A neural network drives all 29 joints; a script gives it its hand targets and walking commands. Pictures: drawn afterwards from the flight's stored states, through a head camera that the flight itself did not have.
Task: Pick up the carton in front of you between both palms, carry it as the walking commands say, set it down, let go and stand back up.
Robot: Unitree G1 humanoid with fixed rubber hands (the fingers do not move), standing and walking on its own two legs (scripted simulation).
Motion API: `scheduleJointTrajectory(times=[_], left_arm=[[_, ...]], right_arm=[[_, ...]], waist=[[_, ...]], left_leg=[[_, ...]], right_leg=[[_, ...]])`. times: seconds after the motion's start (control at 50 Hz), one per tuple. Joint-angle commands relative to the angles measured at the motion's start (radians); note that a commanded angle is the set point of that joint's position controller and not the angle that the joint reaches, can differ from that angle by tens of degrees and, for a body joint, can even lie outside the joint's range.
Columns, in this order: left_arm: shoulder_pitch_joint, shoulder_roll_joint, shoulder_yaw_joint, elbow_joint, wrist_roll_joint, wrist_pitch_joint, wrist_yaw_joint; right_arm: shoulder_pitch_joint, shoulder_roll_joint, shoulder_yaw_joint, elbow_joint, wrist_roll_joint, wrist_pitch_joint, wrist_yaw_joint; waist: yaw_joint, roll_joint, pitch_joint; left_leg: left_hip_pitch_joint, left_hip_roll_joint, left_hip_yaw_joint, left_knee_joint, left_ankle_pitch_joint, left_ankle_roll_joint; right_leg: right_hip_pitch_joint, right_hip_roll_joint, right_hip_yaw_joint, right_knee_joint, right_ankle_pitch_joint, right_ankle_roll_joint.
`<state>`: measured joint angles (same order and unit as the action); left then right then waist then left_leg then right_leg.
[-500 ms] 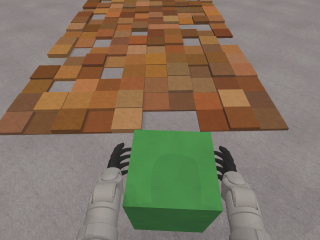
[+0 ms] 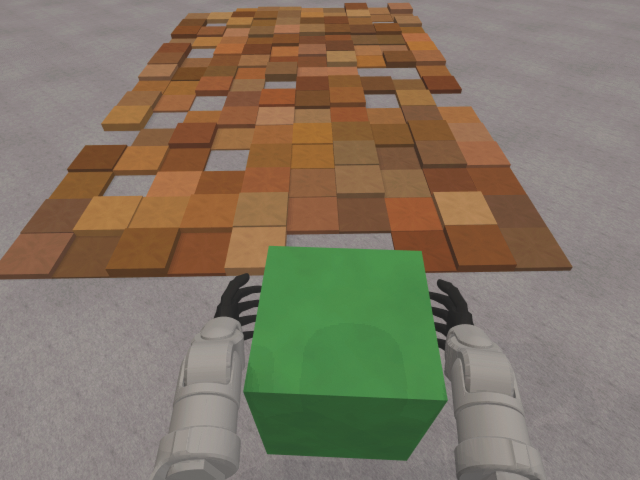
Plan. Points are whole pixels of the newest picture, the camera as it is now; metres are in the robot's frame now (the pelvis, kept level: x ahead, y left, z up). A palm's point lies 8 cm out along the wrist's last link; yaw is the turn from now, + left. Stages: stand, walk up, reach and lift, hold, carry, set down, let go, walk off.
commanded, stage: reach and lift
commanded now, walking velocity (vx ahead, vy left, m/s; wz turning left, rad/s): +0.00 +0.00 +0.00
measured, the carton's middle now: (340, 357) +0.30 +0.00 -0.04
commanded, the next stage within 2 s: hold in 0.64 s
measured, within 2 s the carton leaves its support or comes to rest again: neither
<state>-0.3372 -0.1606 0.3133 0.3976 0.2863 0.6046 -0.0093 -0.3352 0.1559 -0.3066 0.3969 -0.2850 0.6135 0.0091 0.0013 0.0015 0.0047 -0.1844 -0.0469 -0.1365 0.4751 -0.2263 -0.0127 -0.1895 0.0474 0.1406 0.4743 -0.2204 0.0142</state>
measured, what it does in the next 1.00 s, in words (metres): stands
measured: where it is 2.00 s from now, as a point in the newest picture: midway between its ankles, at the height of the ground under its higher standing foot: outside the picture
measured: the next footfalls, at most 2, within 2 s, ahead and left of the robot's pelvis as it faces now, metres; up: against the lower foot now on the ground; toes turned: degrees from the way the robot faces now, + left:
none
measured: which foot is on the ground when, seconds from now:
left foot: down 0.00-1.00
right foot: down 0.00-1.00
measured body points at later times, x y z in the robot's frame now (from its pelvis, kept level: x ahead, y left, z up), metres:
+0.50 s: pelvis +0.02 +0.00 +0.01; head -0.01 +0.00 +0.46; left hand +0.32 +0.15 +0.03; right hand +0.32 -0.15 +0.03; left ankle +0.02 +0.13 -0.74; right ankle +0.03 -0.13 -0.74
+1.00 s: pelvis +0.01 +0.00 +0.01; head -0.04 +0.00 +0.45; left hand +0.31 +0.15 +0.05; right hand +0.31 -0.15 +0.05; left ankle +0.02 +0.13 -0.74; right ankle +0.03 -0.13 -0.74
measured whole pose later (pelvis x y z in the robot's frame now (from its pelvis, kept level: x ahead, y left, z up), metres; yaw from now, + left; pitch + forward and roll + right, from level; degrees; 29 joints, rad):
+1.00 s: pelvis +0.01 +0.00 +0.01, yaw +0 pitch -7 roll +0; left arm -0.27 -0.15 0.24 0.24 0.27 0.75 -0.01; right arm -0.27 0.15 -0.24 0.23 -0.27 0.76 0.01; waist 0.00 0.00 0.02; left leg -0.05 -0.04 -0.13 0.37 -0.20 -0.01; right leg -0.05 0.04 0.13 0.37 -0.19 0.01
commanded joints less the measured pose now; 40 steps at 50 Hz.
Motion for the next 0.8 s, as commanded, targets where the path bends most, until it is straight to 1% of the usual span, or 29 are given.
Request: scheduleJointTrajectory(times=[0.0,0.16,0.4,0.5,0.6,0.64,0.7,0.74,0.78], left_arm=[[-0.523,-0.969,-0.565,0.022,-0.222,-0.010,-0.244],[-0.461,-0.945,-0.589,-0.041,-0.228,0.010,-0.236],[-0.373,-0.931,-0.617,-0.119,-0.253,0.042,-0.228],[-0.364,-0.926,-0.625,-0.142,-0.259,0.053,-0.227],[-0.373,-0.922,-0.628,-0.153,-0.262,0.063,-0.227],[-0.380,-0.925,-0.649,-0.177,-0.274,0.068,-0.228],[-0.375,-0.924,-0.693,-0.241,-0.299,0.090,-0.224],[-0.353,-0.902,-0.680,-0.243,-0.292,0.111,-0.220],[-0.343,-0.878,-0.645,-0.216,-0.272,0.127,-0.218]], right_arm=[[-0.536,0.969,0.567,0.009,0.224,-0.020,0.242],[-0.475,0.943,0.590,-0.056,0.230,-0.002,0.233],[-0.390,0.925,0.619,-0.135,0.255,0.029,0.229],[-0.382,0.920,0.625,-0.157,0.260,0.040,0.228],[-0.389,0.916,0.626,-0.166,0.261,0.050,0.228],[-0.394,0.924,0.646,-0.191,0.272,0.055,0.227],[-0.387,0.929,0.690,-0.256,0.299,0.078,0.221],[-0.366,0.907,0.678,-0.257,0.292,0.101,0.217],[-0.356,0.883,0.645,-0.229,0.273,0.119,0.215]], waist=[[0.001,-0.003,-0.261],[0.001,0.000,-0.264],[0.001,0.001,-0.256],[0.001,0.001,-0.248],[0.001,0.000,-0.238],[-0.001,0.000,-0.253],[-0.002,-0.001,-0.290],[-0.001,-0.002,-0.257],[0.000,-0.001,-0.192]], left_leg=[[0.065,-0.042,0.078,-0.093,0.063,0.003],[0.105,-0.046,0.075,-0.109,0.162,-0.005],[0.152,-0.049,0.066,-0.129,0.261,-0.010],[0.159,-0.050,0.065,-0.135,0.267,-0.011],[0.159,-0.050,0.066,-0.140,0.247,-0.010],[0.168,-0.049,0.066,-0.141,0.256,-0.011],[0.196,-0.049,0.062,-0.146,0.304,-0.013],[0.192,-0.048,0.062,-0.158,0.281,-0.011],[0.171,-0.047,0.065,-0.172,0.212,-0.008]], right_leg=[[0.081,0.040,-0.075,-0.092,0.061,-0.004],[0.121,0.044,-0.070,-0.107,0.157,0.000],[0.160,0.051,-0.064,-0.127,0.248,0.005],[0.166,0.052,-0.063,-0.133,0.253,0.006],[0.166,0.051,-0.064,-0.138,0.235,0.006],[0.175,0.051,-0.064,-0.140,0.244,0.006],[0.205,0.051,-0.061,-0.146,0.295,0.010],[0.207,0.050,-0.061,-0.158,0.277,0.011],[0.186,0.048,-0.064,-0.171,0.208,0.008]])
